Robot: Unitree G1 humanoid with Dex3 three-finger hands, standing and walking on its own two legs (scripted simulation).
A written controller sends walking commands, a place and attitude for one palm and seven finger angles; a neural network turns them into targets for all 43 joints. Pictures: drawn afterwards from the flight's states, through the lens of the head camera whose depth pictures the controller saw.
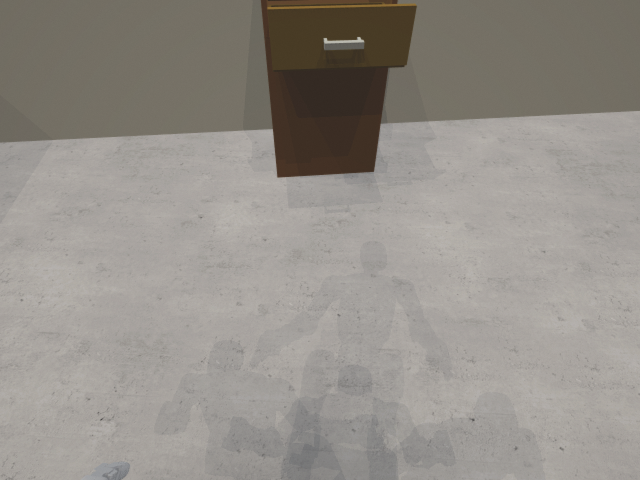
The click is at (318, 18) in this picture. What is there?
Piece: drawer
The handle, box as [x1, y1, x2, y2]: [324, 37, 364, 49]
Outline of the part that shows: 364,42 359,37 357,37 356,40 327,41 326,38 324,38 324,49 363,48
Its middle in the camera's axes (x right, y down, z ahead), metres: +0.07 -0.61 +1.20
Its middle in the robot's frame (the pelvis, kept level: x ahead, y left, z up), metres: +1.31 +0.00 +0.00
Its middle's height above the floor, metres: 0.77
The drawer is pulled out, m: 0.30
